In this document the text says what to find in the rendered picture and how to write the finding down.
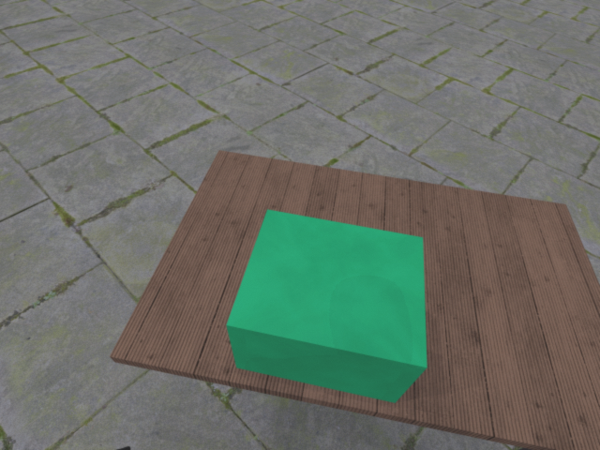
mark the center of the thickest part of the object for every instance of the table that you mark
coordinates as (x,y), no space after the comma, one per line
(512,301)

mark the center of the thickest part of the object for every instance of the carton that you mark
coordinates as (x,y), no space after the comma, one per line
(332,304)

